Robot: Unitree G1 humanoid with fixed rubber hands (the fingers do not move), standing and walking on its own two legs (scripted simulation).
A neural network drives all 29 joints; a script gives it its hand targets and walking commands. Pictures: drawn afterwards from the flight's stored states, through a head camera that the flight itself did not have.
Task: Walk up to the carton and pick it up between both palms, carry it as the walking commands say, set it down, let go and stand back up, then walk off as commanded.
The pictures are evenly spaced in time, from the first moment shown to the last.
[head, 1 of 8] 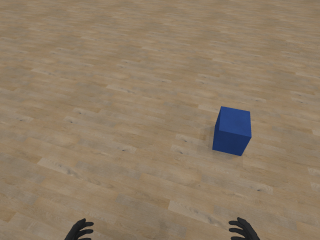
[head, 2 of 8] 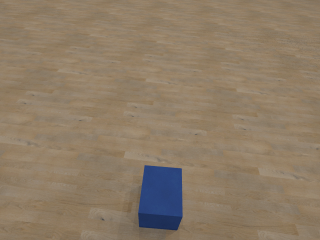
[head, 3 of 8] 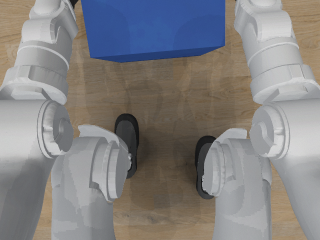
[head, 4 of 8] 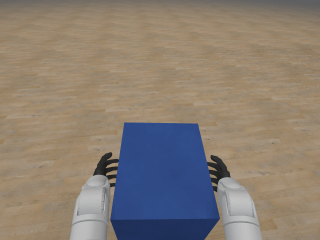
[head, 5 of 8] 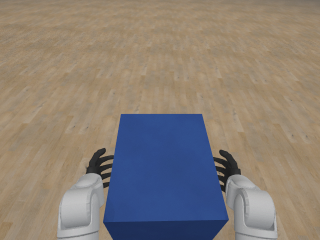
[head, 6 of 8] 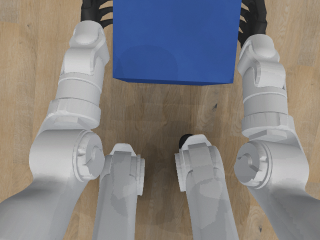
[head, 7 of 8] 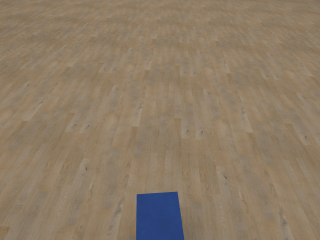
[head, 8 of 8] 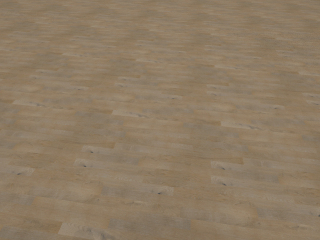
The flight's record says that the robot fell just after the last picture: no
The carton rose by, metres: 0.69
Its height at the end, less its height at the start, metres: +0.00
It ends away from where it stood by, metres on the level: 1.26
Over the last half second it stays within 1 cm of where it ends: yes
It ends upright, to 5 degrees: yes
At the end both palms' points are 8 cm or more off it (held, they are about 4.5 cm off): yes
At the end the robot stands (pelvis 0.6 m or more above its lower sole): yes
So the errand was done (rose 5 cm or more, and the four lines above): yes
